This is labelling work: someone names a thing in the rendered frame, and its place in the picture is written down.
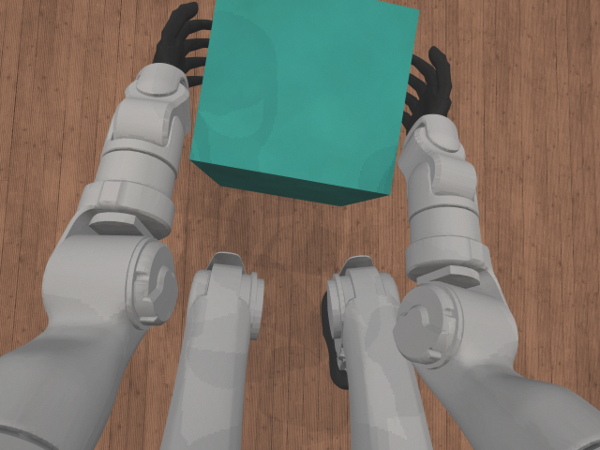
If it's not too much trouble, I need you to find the right robot thigh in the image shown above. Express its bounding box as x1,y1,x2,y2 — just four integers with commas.
326,266,433,450

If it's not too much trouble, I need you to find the right robot hand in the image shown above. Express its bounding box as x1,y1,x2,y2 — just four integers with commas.
401,46,452,136

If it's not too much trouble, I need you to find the right robot forearm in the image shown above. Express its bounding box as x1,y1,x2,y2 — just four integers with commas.
397,114,510,310

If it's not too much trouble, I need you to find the robot right upper arm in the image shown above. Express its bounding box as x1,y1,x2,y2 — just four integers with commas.
393,281,600,450

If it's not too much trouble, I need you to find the left robot hand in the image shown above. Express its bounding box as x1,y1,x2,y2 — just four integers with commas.
152,2,213,87

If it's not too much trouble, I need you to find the carton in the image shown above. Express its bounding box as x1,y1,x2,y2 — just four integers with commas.
189,0,419,206

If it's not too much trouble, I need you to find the left robot forearm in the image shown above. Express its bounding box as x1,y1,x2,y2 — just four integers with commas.
42,63,191,315

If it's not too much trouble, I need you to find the robot left upper arm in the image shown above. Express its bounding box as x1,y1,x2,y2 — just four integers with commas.
0,234,178,450

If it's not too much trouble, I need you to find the robot left shin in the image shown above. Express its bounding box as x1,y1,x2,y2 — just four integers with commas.
186,252,247,322

